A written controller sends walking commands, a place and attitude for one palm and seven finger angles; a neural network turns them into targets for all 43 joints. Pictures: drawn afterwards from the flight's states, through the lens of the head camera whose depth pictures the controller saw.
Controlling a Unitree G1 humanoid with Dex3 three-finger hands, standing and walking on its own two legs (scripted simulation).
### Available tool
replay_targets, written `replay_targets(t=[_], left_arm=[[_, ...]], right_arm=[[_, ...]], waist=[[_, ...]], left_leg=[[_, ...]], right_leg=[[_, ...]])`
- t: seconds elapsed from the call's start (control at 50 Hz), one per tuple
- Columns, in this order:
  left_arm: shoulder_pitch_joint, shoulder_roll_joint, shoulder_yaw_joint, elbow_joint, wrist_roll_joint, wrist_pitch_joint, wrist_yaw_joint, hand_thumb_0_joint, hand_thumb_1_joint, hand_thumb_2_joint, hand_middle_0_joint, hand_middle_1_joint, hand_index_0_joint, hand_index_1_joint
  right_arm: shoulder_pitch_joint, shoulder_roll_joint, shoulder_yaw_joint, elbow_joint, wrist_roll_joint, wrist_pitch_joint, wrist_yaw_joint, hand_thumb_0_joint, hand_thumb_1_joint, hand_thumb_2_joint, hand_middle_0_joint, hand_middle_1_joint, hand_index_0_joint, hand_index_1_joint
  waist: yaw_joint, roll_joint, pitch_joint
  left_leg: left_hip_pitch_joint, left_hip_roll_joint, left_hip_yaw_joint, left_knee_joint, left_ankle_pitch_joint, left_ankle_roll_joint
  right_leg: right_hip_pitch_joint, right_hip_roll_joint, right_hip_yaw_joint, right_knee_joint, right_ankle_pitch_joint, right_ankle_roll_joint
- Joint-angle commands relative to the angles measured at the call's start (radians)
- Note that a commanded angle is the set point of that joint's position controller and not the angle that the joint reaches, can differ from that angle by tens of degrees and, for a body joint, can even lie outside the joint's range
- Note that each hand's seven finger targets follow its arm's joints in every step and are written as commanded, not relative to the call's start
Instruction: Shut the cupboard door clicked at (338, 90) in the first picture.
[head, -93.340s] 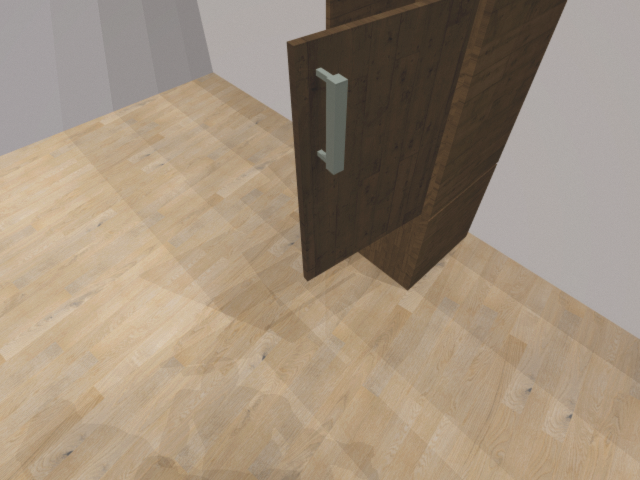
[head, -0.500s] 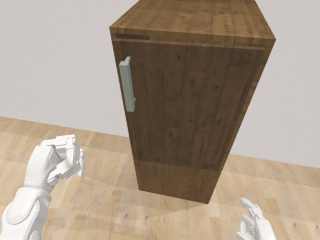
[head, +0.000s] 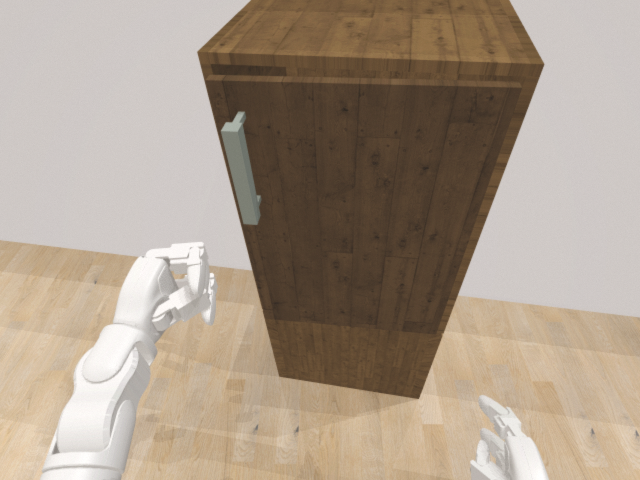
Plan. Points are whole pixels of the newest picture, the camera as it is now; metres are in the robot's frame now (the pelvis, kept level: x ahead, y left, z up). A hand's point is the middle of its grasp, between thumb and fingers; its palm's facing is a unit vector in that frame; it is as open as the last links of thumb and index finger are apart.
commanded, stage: bring the fist close to the handle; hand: left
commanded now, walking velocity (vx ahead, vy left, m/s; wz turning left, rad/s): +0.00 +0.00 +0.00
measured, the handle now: (246, 170) +0.52 +0.16 +0.13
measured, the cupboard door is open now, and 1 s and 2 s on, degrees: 3 3 0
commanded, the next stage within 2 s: push the door shut along its arc in 1.02 s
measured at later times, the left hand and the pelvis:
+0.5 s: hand (244, 221) +0.39 +0.13 +0.14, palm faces -0.04 -1.00 -0.02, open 3.1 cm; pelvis +0.01 -0.01 +0.00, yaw -1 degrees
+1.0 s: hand (248, 214) +0.42 +0.13 +0.13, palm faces -0.02 -1.00 -0.03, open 3.1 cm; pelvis +0.00 -0.01 +0.00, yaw -2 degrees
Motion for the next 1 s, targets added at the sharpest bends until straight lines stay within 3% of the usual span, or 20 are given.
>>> replay_targets(t=[0.0,0.1,0.18,0.22,0.24,0.32,0.34,0.36,0.4,0.44,0.46,0.52,0.54,0.62,0.74,0.76,0.84,0.86,0.92,0.98], left_arm=[[-0.328,0.151,0.125,-0.234,-0.007,-0.090,0.065,0.000,0.900,0.900,-1.300,-1.500,-1.300,-1.500],[-0.402,0.111,0.062,-0.133,0.026,-0.098,0.085,0.000,0.900,0.900,-1.300,-1.500,-1.300,-1.500],[-0.488,0.084,0.015,-0.016,0.038,-0.049,0.073,0.000,0.900,0.900,-1.300,-1.500,-1.300,-1.500],[-0.560,0.097,0.029,0.033,0.035,-0.033,0.079,0.000,0.900,0.900,-1.300,-1.500,-1.300,-1.500],[-0.583,0.127,0.051,0.041,0.037,-0.038,0.087,0.000,0.900,0.900,-1.300,-1.500,-1.300,-1.500],[-0.751,0.132,0.061,0.048,0.040,-0.085,0.114,0.000,0.900,0.900,-1.300,-1.500,-1.300,-1.500],[-0.766,0.174,0.098,0.067,0.041,-0.103,0.127,0.000,0.900,0.900,-1.300,-1.500,-1.300,-1.500],[-0.790,0.171,0.097,0.069,0.046,-0.120,0.130,0.000,0.900,0.900,-1.300,-1.500,-1.300,-1.500],[-0.800,0.141,0.072,0.121,0.056,-0.137,0.133,0.000,0.900,0.900,-1.300,-1.500,-1.300,-1.500],[-0.805,0.173,0.093,0.243,0.064,-0.134,0.133,0.000,0.900,0.900,-1.300,-1.500,-1.300,-1.500],[-0.821,0.155,0.080,0.282,0.064,-0.129,0.128,0.000,0.900,0.900,-1.300,-1.500,-1.300,-1.500],[-0.840,0.135,0.070,0.364,0.063,-0.114,0.112,0.000,0.900,0.900,-1.300,-1.500,-1.300,-1.500],[-0.828,0.163,0.094,0.394,0.065,-0.113,0.109,0.000,0.900,0.900,-1.300,-1.500,-1.300,-1.500],[-0.960,0.169,0.096,0.417,0.059,-0.150,0.106,0.000,0.900,0.900,-1.300,-1.500,-1.300,-1.500],[-0.935,0.193,0.114,0.353,0.072,-0.252,0.116,0.000,0.900,0.900,-1.300,-1.500,-1.300,-1.500],[-0.939,0.156,0.083,0.361,0.069,-0.253,0.112,0.000,0.900,0.900,-1.300,-1.500,-1.300,-1.500],[-0.920,0.238,0.151,0.462,0.073,-0.225,0.113,0.000,0.900,0.900,-1.300,-1.500,-1.300,-1.500],[-0.950,0.231,0.141,0.467,0.073,-0.219,0.109,0.000,0.900,0.900,-1.300,-1.500,-1.300,-1.500],[-1.006,0.191,0.102,0.435,0.069,-0.220,0.101,0.000,0.900,0.900,-1.300,-1.500,-1.300,-1.500],[-1.006,0.178,0.095,0.412,0.058,-0.244,0.097,0.000,0.900,0.900,-1.300,-1.500,-1.300,-1.500]], right_arm=[[-0.116,-0.103,-0.044,-0.165,-0.003,-0.044,0.000,0.000,-0.900,-0.900,0.200,0.300,0.200,0.300],[-0.100,-0.105,-0.045,-0.143,-0.002,-0.021,0.015,0.000,-0.900,-0.900,0.200,0.300,0.200,0.300],[-0.094,-0.113,-0.048,-0.138,0.007,0.011,0.013,0.000,-0.900,-0.900,0.200,0.300,0.200,0.300],[-0.094,-0.117,-0.050,-0.131,0.008,0.023,0.006,0.000,-0.900,-0.900,0.200,0.300,0.200,0.300],[-0.089,-0.123,-0.052,-0.127,0.006,0.030,0.004,0.000,-0.900,-0.900,0.200,0.300,0.200,0.300],[-0.088,-0.115,-0.050,-0.119,-0.001,0.041,0.003,0.000,-0.900,-0.900,0.200,0.300,0.200,0.300],[-0.078,-0.119,-0.054,-0.111,-0.006,0.044,0.003,0.000,-0.900,-0.900,0.200,0.300,0.200,0.300],[-0.076,-0.116,-0.055,-0.109,-0.007,0.047,0.006,0.000,-0.900,-0.900,0.200,0.300,0.200,0.300],[-0.067,-0.111,-0.056,-0.103,-0.007,0.051,0.013,0.000,-0.900,-0.900,0.200,0.300,0.200,0.300],[-0.042,-0.123,-0.059,-0.082,-0.005,0.069,0.014,0.000,-0.900,-0.900,0.200,0.300,0.200,0.300],[-0.046,-0.122,-0.060,-0.084,-0.003,0.076,0.016,0.000,-0.900,-0.900,0.200,0.300,0.200,0.300],[-0.028,-0.128,-0.066,-0.088,0.001,0.092,0.023,0.000,-0.900,-0.900,0.200,0.300,0.200,0.300],[-0.021,-0.134,-0.071,-0.089,0.002,0.099,0.023,0.000,-0.900,-0.900,0.200,0.300,0.200,0.300],[-0.002,-0.132,-0.074,-0.087,0.002,0.111,0.025,0.000,-0.900,-0.900,0.200,0.300,0.200,0.300],[0.019,-0.132,-0.086,-0.097,-0.006,0.108,0.034,0.000,-0.900,-0.900,0.200,0.300,0.200,0.300],[0.016,-0.128,-0.084,-0.096,-0.005,0.106,0.037,0.000,-0.900,-0.900,0.200,0.300,0.200,0.300],[0.024,-0.142,-0.084,-0.084,-0.001,0.126,0.032,0.000,-0.900,-0.900,0.200,0.300,0.200,0.300],[0.016,-0.137,-0.082,-0.085,0.003,0.130,0.030,0.000,-0.900,-0.900,0.200,0.300,0.200,0.300],[0.011,-0.131,-0.084,-0.093,0.006,0.130,0.028,0.000,-0.900,-0.900,0.200,0.300,0.200,0.300],[0.017,-0.132,-0.087,-0.093,0.004,0.120,0.027,0.000,-0.900,-0.900,0.200,0.300,0.200,0.300]], waist=[[0.012,-0.062,-0.224],[-0.009,-0.015,-0.184],[-0.022,-0.045,-0.142],[-0.030,-0.079,-0.142],[-0.031,-0.107,-0.163],[-0.037,-0.074,-0.252],[-0.029,-0.087,-0.278],[-0.031,-0.063,-0.307],[-0.032,-0.029,-0.314],[-0.040,-0.084,-0.275],[-0.043,-0.072,-0.247],[-0.040,-0.086,-0.252],[-0.034,-0.106,-0.261],[-0.053,-0.095,-0.270],[-0.030,-0.053,-0.389],[-0.037,-0.056,-0.376],[-0.041,-0.126,-0.274],[-0.049,-0.112,-0.256],[-0.054,-0.047,-0.279],[-0.055,-0.059,-0.324]], left_leg=[[0.192,-0.002,-0.045,-0.079,0.182,0.014],[0.197,0.002,-0.035,-0.076,0.205,0.009],[0.175,0.000,-0.037,-0.084,0.161,0.010],[0.175,-0.001,-0.040,-0.087,0.134,0.012],[0.176,0.001,-0.039,-0.083,0.142,0.015],[0.219,-0.002,-0.041,-0.077,0.183,0.012],[0.217,-0.001,-0.037,-0.070,0.199,0.014],[0.229,-0.003,-0.035,-0.067,0.226,0.014],[0.239,-0.002,-0.031,-0.059,0.259,0.010],[0.200,0.001,-0.030,-0.058,0.240,0.012],[0.182,-0.002,-0.024,-0.061,0.224,0.013],[0.164,-0.008,-0.020,-0.056,0.235,0.014],[0.157,-0.006,-0.018,-0.052,0.247,0.015],[0.152,-0.010,-0.016,-0.044,0.227,0.017],[0.196,-0.010,-0.012,-0.031,0.292,0.021],[0.190,-0.011,-0.012,-0.033,0.287,0.022],[0.110,-0.013,-0.002,-0.046,0.190,0.027],[0.102,-0.012,0.001,-0.053,0.175,0.027],[0.139,-0.014,-0.002,-0.046,0.176,0.026],[0.174,-0.010,-0.011,-0.040,0.201,0.026]], right_leg=[[-0.019,0.004,0.009,-0.093,0.261,0.009],[-0.044,0.007,0.011,-0.094,0.301,0.005],[-0.066,0.005,0.016,-0.114,0.267,0.007],[-0.081,0.007,0.018,-0.126,0.234,0.009],[-0.065,0.005,0.024,-0.131,0.236,0.011],[-0.046,0.006,0.023,-0.109,0.276,0.006],[-0.027,0.004,0.030,-0.107,0.293,0.008],[-0.015,0.004,0.032,-0.097,0.327,0.005],[-0.022,0.005,0.029,-0.084,0.365,0.003],[-0.031,0.005,0.030,-0.094,0.357,0.008],[-0.043,0.003,0.036,-0.099,0.356,0.010],[-0.039,0.002,0.038,-0.096,0.390,0.009],[-0.025,0.002,0.038,-0.094,0.406,0.011],[-0.045,0.005,0.044,-0.092,0.396,0.012],[0.006,0.011,0.046,-0.060,0.457,0.007],[-0.004,0.011,0.045,-0.060,0.464,0.009],[-0.020,0.006,0.059,-0.092,0.392,0.022],[-0.029,0.003,0.062,-0.098,0.378,0.023],[-0.051,0.009,0.061,-0.099,0.361,0.016],[-0.044,0.016,0.052,-0.090,0.375,0.011]])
